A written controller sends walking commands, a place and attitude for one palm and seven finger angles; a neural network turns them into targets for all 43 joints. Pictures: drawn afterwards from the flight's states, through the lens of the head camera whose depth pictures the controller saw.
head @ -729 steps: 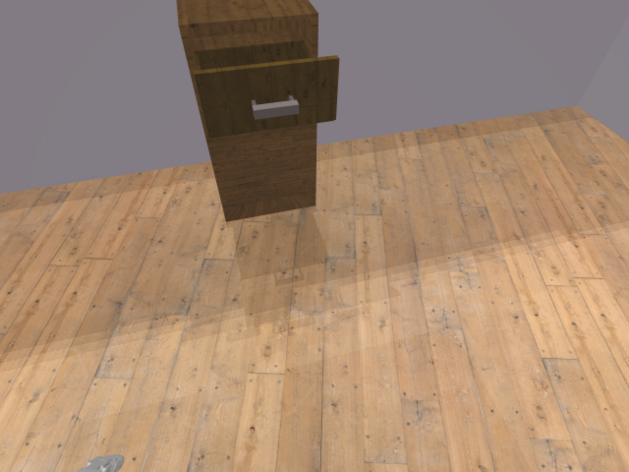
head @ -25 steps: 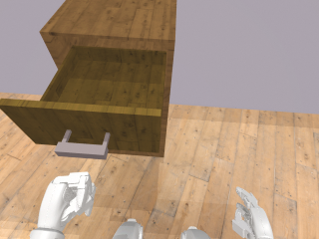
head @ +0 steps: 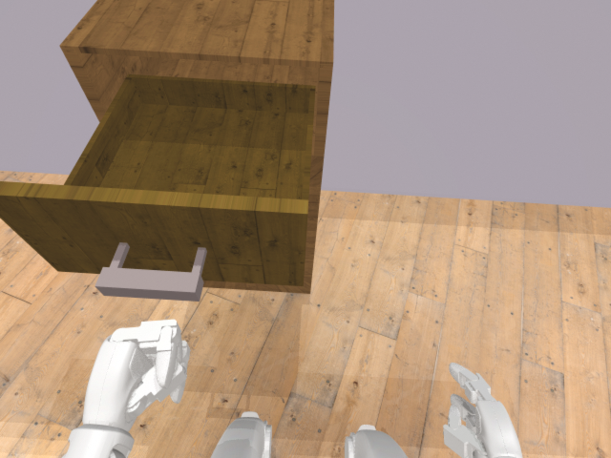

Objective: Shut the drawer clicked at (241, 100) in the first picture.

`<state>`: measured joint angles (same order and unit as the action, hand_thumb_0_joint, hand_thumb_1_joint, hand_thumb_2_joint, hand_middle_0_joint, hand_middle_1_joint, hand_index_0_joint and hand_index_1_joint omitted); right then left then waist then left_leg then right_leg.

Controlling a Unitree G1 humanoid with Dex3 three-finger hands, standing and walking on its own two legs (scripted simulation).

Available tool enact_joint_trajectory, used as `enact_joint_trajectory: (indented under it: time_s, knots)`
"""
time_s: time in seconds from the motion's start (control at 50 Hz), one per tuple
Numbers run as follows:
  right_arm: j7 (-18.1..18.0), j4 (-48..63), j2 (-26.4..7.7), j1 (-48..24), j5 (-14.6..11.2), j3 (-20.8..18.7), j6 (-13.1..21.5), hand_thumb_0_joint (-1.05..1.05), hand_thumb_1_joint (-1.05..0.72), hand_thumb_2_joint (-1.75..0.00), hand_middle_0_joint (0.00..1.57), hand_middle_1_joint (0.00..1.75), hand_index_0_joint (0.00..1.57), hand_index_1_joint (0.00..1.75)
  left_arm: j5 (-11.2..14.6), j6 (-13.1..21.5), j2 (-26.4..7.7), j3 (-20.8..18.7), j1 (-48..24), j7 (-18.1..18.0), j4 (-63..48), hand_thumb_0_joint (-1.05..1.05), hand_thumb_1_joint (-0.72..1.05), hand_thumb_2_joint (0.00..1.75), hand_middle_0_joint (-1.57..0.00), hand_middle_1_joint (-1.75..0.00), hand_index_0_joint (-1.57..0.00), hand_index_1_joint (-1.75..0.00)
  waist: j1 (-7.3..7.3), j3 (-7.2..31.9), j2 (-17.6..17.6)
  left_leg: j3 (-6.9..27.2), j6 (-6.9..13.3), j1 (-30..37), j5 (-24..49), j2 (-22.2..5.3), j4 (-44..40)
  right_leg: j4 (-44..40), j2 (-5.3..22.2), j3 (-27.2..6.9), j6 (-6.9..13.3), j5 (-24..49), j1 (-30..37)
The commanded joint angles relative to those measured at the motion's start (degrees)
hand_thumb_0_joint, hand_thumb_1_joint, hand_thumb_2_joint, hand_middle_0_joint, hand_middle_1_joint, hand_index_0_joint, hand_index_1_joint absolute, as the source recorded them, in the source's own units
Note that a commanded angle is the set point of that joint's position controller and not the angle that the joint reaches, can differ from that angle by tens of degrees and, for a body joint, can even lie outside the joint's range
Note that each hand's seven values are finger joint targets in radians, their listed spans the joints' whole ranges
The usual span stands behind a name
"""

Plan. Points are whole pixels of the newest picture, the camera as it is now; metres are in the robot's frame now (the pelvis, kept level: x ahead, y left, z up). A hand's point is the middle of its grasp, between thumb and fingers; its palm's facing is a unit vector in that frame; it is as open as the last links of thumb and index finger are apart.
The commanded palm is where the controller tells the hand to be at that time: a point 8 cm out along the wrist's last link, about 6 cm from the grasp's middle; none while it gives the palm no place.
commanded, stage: bring the fist close to the handle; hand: left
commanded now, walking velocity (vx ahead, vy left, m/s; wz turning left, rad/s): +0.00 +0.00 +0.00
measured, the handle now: (156, 268) +0.34 +0.20 +0.05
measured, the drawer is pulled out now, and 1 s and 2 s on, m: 0.29 0.24 0.11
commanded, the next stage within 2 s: push the drawer shut in 0.06 s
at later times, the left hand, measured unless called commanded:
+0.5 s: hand (184, 340) +0.25 +0.15 +0.05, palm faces -0.05 -1.00 -0.04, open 3.3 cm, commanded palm +0.24 +0.21 +0.05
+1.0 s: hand (195, 299) +0.30 +0.15 +0.04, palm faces -0.05 -1.00 -0.05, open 2.9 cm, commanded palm +0.31 +0.20 +0.05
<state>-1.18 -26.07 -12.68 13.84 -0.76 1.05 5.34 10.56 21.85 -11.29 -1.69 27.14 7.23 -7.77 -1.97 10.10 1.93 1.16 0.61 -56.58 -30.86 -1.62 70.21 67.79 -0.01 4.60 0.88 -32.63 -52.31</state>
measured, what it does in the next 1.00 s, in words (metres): stands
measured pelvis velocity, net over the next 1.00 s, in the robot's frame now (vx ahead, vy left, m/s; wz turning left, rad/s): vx -0.01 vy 0.00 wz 0.02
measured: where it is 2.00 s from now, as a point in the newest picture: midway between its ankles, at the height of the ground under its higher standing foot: outside the picture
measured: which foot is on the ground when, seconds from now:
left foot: down 0.00-1.00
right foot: down 0.00-1.00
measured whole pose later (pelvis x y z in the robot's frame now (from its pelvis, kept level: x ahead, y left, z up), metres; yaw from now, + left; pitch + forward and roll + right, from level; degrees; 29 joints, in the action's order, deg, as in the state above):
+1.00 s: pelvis -0.01 +0.00 +0.00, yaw +1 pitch +17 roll -3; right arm -2.1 -32.2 -14.0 11.7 -1.1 2.4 5.2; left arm 10.1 20.6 -13.3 -3.5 -2.0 7.5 14.8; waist -1.9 8.3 1.7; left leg 2.0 0.4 -57.9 -28.5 -1.0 69.1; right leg 67.1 0.5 5.4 1.1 -30.9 -53.4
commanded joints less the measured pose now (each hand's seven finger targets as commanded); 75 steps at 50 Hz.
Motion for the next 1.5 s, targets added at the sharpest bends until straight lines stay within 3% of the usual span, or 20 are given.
enact_joint_trajectory:
  time_s: [0.0,0.08,0.14,0.2,0.24,0.36,0.4,0.48,0.5,0.54,0.7,0.74,0.86,0.9,0.98,1.06,1.1,1.12,1.26,1.48]
  knots:
    - [-0.65,8.90,-7.30,-3.06,-0.12,-3.72,3.15,0.00,-0.90,-0.90,0.20,0.30,0.20,0.30,0.42,4.76,-5.11,-3.52,-0.13,-0.90,-12.61,0.00,0.90,0.90,-1.40,-1.60,-1.40,-1.60,0.25,11.04,-0.72,1.58,0.76,10.26,12.68,1.03,-10.49,-9.88,-1.22,-1.06,0.77,11.56,5.83]
    - [-0.65,9.18,-7.48,-3.15,-0.27,-3.63,2.93,0.00,-0.90,-0.90,0.20,0.30,0.20,0.30,0.20,5.30,-4.59,-2.80,-1.33,-0.48,-11.97,0.00,0.90,0.90,-1.40,-1.60,-1.40,-1.60,-0.30,9.35,0.16,1.42,0.73,9.63,10.35,1.10,-10.17,-10.26,-1.17,-1.33,0.71,9.28,4.10]
    - [-0.77,9.23,-7.56,-2.71,-0.19,-3.51,2.84,0.00,-0.90,-0.90,0.20,0.30,0.20,0.30,0.54,5.20,-5.09,-3.27,-1.84,-0.14,-12.67,0.00,0.90,0.90,-1.40,-1.60,-1.40,-1.60,-0.04,11.59,0.73,1.36,0.90,10.07,11.55,1.21,-9.88,-9.99,-1.14,-1.54,0.78,10.55,5.32]
    - [-1.12,8.38,-7.85,-2.53,-0.08,-3.32,2.74,0.00,-0.90,-0.90,0.20,0.30,0.20,0.30,0.71,4.75,-6.63,-4.70,-5.45,0.15,-10.68,0.00,0.90,0.90,-1.40,-1.60,-1.40,-1.60,-0.84,10.80,-0.58,1.28,1.11,8.81,11.50,1.16,-8.93,-10.32,-1.35,-2.04,0.62,10.66,5.01]
    - [-1.18,8.03,-8.07,-2.58,-0.19,-3.21,2.97,0.00,-0.90,-0.90,0.20,0.30,0.20,0.30,1.06,4.87,-6.52,-4.65,-9.04,0.61,-10.63,0.00,0.90,0.90,-1.40,-1.60,-1.40,-1.60,-0.94,11.34,0.93,1.24,1.02,9.21,11.49,1.22,-8.76,-10.18,-1.21,-2.20,0.64,10.70,4.69]
    - [-1.06,7.43,-8.25,-2.02,-0.38,-3.19,3.15,0.00,-0.90,-0.90,0.20,0.30,0.20,0.30,2.07,2.91,-6.50,-5.32,-10.08,1.62,-8.03,0.00,0.90,0.90,-1.40,-1.60,-1.40,-1.60,-0.46,13.96,0.69,0.89,1.00,10.96,14.91,1.30,-9.51,-10.75,-1.01,-2.14,0.50,15.10,7.98]
    - [-1.08,7.18,-8.45,-2.36,-0.42,-3.22,3.00,0.00,-0.90,-0.90,0.20,0.30,0.20,0.30,2.03,2.21,-7.62,-6.62,-9.91,1.55,-6.13,0.00,0.90,0.90,-1.40,-1.60,-1.40,-1.60,0.02,13.50,0.65,0.90,0.98,10.64,15.63,1.27,-9.86,-10.78,-1.06,-2.13,0.61,15.73,8.48]
    - [-0.81,6.91,-8.45,-1.97,-0.30,-3.05,2.93,0.00,-0.90,-0.90,0.20,0.30,0.20,0.30,1.96,2.09,-6.65,-5.72,-13.03,1.02,-4.86,0.00,0.90,0.90,-1.40,-1.60,-1.40,-1.60,-0.55,12.41,0.57,0.76,0.86,10.85,14.92,1.32,-10.30,-11.39,-0.85,-2.11,0.45,15.37,8.17]
    - [-0.95,6.49,-8.72,-1.98,-0.22,-3.06,2.84,0.00,-0.90,-0.90,0.20,0.30,0.20,0.30,1.73,2.12,-7.36,-6.32,-15.02,0.85,-3.21,0.00,0.90,0.90,-1.40,-1.60,-1.40,-1.60,-1.11,11.28,-0.96,0.91,1.01,9.76,14.04,1.16,-9.98,-11.44,-1.06,-2.08,0.38,14.31,7.26]
    - [-1.01,5.95,-8.95,-2.07,-0.19,-3.00,2.88,0.00,-0.90,-0.90,0.20,0.30,0.20,0.30,1.41,2.81,-6.59,-5.46,-19.89,0.93,-2.14,0.00,0.90,0.90,-1.40,-1.60,-1.40,-1.60,-1.69,10.71,-0.45,1.04,0.94,9.88,12.36,1.16,-10.11,-11.44,-0.97,-2.12,0.33,12.37,5.64]
    - [-1.35,3.59,-9.54,-1.99,-0.33,-3.16,3.28,0.00,-0.90,-0.90,0.20,0.30,0.20,0.30,1.10,3.67,-7.39,-5.01,-30.64,0.76,0.31,0.00,0.90,0.90,-1.40,-1.60,-1.40,-1.60,-2.40,13.62,1.00,1.80,1.09,12.42,12.31,1.00,-10.57,-11.21,-0.84,-1.94,0.55,11.41,4.27]
    - [-1.34,3.19,-9.47,-2.36,-0.41,-3.00,3.28,0.00,-0.90,-0.90,0.20,0.30,0.20,0.30,0.71,3.45,-5.57,-2.64,-34.06,0.73,1.31,0.00,0.90,0.90,-1.40,-1.60,-1.40,-1.60,-2.88,13.63,2.11,2.15,1.03,13.35,10.57,1.06,-11.06,-11.46,-0.68,-1.89,0.49,9.93,2.98]
    - [-1.70,1.43,-9.79,-2.26,-0.60,-2.67,2.97,0.00,-0.90,-0.90,0.20,0.30,0.20,0.30,0.11,2.44,-6.65,-3.01,-44.12,-0.07,6.74,0.00,0.90,0.90,-1.40,-1.60,-1.40,-1.60,-3.35,14.39,0.75,2.38,1.09,13.28,7.65,1.24,-11.76,-12.28,-0.56,-2.24,0.47,7.82,3.14]
    - [-1.77,1.10,-9.98,-2.05,-0.57,-2.67,2.79,0.00,-0.90,-0.90,0.20,0.30,0.20,0.30,0.07,2.16,-8.33,-4.67,-45.36,-0.44,8.43,0.00,0.90,0.90,-1.40,-1.60,-1.40,-1.60,-3.14,15.62,0.38,2.12,1.22,13.11,8.04,1.28,-11.60,-12.51,-0.58,-2.53,0.45,7.98,3.99]
    - [-1.42,0.71,-9.71,-1.93,-0.69,-2.47,2.39,0.00,-0.90,-0.90,0.20,0.30,0.20,0.30,-0.32,1.78,-6.01,-2.66,-50.76,-0.92,11.43,0.00,0.90,0.90,-1.40,-1.60,-1.40,-1.60,-3.19,15.21,2.39,2.53,0.76,15.29,8.20,1.22,-12.71,-12.47,-0.49,-2.02,0.65,8.56,2.95]
    - [-0.99,0.58,-9.82,-1.36,-0.47,-2.58,1.64,0.00,-0.90,-0.90,0.20,0.30,0.20,0.30,-0.71,1.83,-6.36,-3.51,-52.04,-1.67,14.75,0.00,0.90,0.90,-1.40,-1.60,-1.40,-1.60,-2.76,15.92,1.40,2.33,0.68,15.46,9.26,1.22,-13.16,-12.84,-0.47,-2.06,0.65,9.34,4.08]
    - [-1.03,0.06,-10.14,-0.74,-0.48,-2.54,1.16,0.00,-0.90,-0.90,0.20,0.30,0.20,0.30,-1.05,2.21,-8.50,-5.49,-54.34,-2.08,17.82,0.00,0.90,0.90,-1.40,-1.60,-1.40,-1.60,-3.16,14.64,-1.25,2.31,0.85,13.72,8.42,1.12,-13.13,-13.01,-0.70,-2.22,0.59,8.62,4.26]
    - [-0.86,0.34,-9.87,-0.99,-0.46,-2.50,0.98,0.00,-0.90,-0.90,0.20,0.30,0.20,0.30,-1.11,2.51,-6.80,-4.29,-55.19,-2.00,18.24,0.00,0.90,0.90,-1.40,-1.60,-1.40,-1.60,-3.08,14.62,-0.37,2.04,0.84,13.91,8.29,1.25,-13.28,-13.20,-0.63,-2.37,0.56,8.51,4.28]
    - [-0.39,-0.63,-10.18,0.45,-0.32,-2.95,-0.06,0.00,-0.90,-0.90,0.20,0.30,0.20,0.30,-1.54,4.19,-7.89,-5.75,-60.47,-2.15,22.55,0.00,0.90,0.90,-1.40,-1.60,-1.40,-1.60,-3.04,16.73,1.50,1.79,0.54,15.82,9.78,1.20,-13.36,-13.01,-0.58,-2.53,0.72,10.00,3.88]
    - [-0.33,-3.00,-10.44,2.77,-0.16,-3.28,-1.58,0.00,-0.90,-0.90,0.20,0.30,0.20,0.30,-1.89,6.08,-9.99,-7.87,-70.34,-1.97,29.83,0.00,0.90,0.90,-1.40,-1.60,-1.40,-1.60,-4.32,17.91,0.74,1.62,0.53,16.22,11.97,1.02,-13.00,-13.01,-0.72,-2.76,0.60,12.18,4.02]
